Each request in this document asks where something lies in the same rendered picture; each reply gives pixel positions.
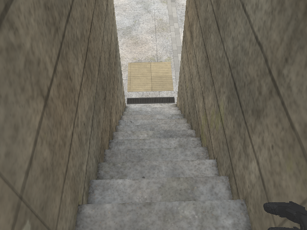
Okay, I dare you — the stairs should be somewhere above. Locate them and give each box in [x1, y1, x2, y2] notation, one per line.
[75, 103, 252, 230]

